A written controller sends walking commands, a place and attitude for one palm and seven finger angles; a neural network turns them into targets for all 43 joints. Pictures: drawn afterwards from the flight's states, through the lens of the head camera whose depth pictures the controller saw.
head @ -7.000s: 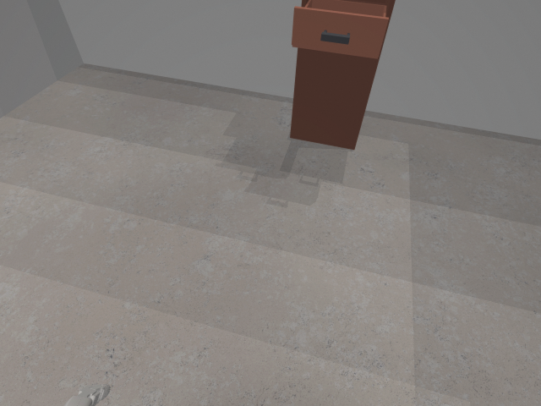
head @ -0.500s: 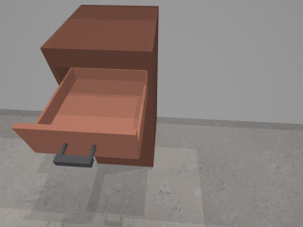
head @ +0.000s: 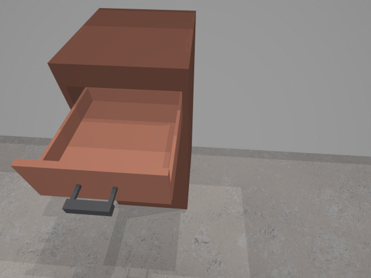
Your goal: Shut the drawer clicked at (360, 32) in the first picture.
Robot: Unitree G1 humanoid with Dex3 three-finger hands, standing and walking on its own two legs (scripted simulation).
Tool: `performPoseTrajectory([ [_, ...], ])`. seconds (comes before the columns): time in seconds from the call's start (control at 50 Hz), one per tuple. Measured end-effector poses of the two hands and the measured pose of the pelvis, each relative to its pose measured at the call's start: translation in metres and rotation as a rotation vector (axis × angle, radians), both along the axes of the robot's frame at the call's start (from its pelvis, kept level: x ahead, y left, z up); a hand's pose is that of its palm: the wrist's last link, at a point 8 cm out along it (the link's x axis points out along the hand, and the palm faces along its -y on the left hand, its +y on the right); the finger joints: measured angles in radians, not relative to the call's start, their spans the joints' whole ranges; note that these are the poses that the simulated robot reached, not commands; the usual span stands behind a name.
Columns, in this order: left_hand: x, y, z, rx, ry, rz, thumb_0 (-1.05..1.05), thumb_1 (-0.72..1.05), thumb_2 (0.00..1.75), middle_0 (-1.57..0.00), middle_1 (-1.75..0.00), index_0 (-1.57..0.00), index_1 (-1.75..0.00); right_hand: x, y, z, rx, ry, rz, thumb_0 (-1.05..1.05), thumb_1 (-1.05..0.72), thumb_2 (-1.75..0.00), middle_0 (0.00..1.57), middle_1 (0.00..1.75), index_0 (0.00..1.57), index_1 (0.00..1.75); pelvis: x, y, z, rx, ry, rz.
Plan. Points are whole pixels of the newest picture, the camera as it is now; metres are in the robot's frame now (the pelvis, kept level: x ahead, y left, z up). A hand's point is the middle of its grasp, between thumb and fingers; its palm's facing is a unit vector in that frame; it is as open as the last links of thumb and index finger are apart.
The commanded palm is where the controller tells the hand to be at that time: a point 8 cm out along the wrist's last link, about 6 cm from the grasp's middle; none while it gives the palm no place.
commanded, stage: come to a stop and stand still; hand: left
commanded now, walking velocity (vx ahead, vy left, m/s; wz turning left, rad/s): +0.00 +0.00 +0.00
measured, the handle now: (92, 198) +0.29 +0.24 -0.01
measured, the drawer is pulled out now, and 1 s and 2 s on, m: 0.30 0.29 0.28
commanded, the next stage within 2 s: look again from close up in 0.08 s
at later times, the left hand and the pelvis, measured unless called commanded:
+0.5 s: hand out of the picture -0.03 +0.17 -0.17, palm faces +0.04 -0.98 -0.18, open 7.4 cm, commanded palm none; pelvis +0.00 +0.01 +0.00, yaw +0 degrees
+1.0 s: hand (96, 264) +0.15 +0.19 -0.02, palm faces +0.18 -0.98 -0.13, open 6.9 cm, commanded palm +0.08 +0.22 -0.04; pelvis -0.04 +0.01 -0.02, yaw +1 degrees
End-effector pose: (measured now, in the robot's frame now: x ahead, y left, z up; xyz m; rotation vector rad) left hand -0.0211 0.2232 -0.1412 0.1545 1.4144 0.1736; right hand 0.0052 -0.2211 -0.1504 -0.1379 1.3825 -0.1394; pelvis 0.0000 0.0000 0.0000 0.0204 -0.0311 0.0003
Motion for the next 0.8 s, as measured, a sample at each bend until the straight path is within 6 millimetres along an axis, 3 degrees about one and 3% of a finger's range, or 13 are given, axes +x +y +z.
performPoseTrajectory([
  [0.28,-0.003,0.0,-0.001,-0.012,0.004,0.005,0.0,0.91,0.9,-0.2,-0.3,-0.2,-0.3,-0.01,0.009,0.0,0.01,0.029,-0.003,0.01,-0.92,-0.9,0.2,0.3,0.2,0.3,0.0,0.004,0.001,0.001,-0.002,0.004],
  [0.76,-0.022,-0.004,-0.001,-0.023,0.036,0.022,0.0,0.91,0.9,-0.2,-0.3,-0.2,-0.3,-0.01,0.008,0.003,-0.001,0.026,0.005,0.01,-0.93,-0.9,0.2,0.3,0.2,0.3,-0.004,0.007,0.002,-0.009,0.007,0.006],
  [0.8,0.007,0.0,0.014,-0.014,-0.138,0.059,0.01,0.91,0.9,-0.21,-0.3,-0.2,-0.3,-0.001,0.004,0.007,-0.029,-0.071,0.014,0.01,-0.93,-0.9,0.2,0.3,0.2,0.3,-0.007,0.009,0.0,-0.013,0.01,-0.005],
])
